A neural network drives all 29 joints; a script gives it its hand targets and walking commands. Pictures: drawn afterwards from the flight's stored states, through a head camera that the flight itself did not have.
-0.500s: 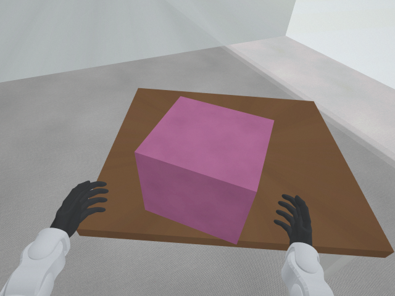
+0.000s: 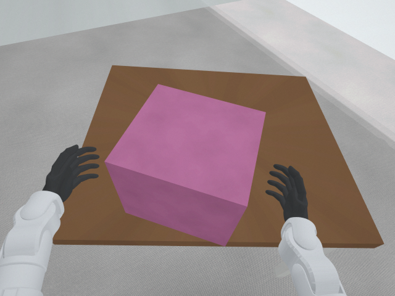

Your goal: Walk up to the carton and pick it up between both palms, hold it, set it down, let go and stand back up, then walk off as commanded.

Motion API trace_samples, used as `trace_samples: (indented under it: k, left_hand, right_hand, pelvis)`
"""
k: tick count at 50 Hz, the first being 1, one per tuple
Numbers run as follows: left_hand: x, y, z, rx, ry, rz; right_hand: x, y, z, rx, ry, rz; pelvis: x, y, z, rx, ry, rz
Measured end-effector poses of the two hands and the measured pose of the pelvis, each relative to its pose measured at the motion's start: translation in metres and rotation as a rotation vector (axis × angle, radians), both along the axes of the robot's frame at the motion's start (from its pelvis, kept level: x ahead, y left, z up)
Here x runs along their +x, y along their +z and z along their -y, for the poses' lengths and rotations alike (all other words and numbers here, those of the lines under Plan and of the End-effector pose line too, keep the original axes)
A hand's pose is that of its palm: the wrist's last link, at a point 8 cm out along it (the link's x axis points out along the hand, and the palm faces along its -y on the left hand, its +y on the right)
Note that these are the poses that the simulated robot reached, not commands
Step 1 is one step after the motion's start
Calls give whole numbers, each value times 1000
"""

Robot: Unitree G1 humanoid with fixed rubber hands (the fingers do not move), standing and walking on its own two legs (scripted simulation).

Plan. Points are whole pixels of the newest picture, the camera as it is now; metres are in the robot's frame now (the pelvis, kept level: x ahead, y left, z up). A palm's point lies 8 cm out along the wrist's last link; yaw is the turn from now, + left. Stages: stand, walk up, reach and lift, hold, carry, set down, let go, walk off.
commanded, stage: reach and lift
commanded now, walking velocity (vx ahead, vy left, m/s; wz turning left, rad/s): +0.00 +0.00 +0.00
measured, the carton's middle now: (191, 165) +0.41 +0.01 -0.02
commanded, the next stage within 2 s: none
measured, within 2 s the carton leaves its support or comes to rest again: neither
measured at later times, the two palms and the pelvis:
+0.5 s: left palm (64, 136) +0.38 +0.26 +0.11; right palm (308, 184) +0.29 -0.20 +0.09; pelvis -0.01 +0.04 +0.00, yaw -2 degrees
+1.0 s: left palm (85, 113) +0.43 +0.23 +0.12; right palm (302, 144) +0.36 -0.19 +0.12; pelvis -0.03 +0.02 +0.00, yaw +0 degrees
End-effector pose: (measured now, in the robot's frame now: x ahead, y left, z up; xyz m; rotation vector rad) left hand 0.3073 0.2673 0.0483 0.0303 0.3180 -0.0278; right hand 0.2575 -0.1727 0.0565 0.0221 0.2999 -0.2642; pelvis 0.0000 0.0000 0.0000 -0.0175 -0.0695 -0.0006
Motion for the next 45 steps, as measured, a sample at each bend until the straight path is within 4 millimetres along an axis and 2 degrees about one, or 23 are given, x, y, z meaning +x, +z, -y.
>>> trace_samples:
  k: [5, 12, 19, 24, 30, 34, 38, 45]
  left_hand:
    - [8, 4, -16, 27, 16, 4]
    - [19, 26, -28, 53, 1, 39]
    - [45, 48, -11, 45, -76, 46]
    - [66, 60, 5, 38, -102, 36]
    - [86, 70, 20, 22, -99, 33]
    - [96, 72, 28, 4, -82, 27]
    - [105, 71, 33, 7, -65, 15]
    - [115, 68, 38, 12, -21, -1]
  right_hand:
    - [14, 4, -4, -3, -19, 22]
    - [28, 9, -1, -9, -46, 44]
    - [39, 24, 9, 4, -71, 77]
    - [38, 34, 21, 7, -99, 92]
    - [32, 30, 39, 0, -114, 35]
    - [35, 32, 42, 4, -101, 20]
    - [50, 41, 39, 1, -77, 39]
    - [87, 59, 27, -14, -38, 55]
  pelvis:
    - [8, 0, -8, -9, -8, -11]
    - [11, 0, -24, -23, -28, -15]
    - [2, -1, -37, -22, -31, -8]
    - [-8, -1, -42, -17, -39, -8]
    - [-20, -1, -43, -13, -53, -24]
    - [-28, -2, -39, -7, -52, -47]
    - [-36, -3, -34, -4, -43, -78]
    - [-40, -5, -24, -4, -21, -135]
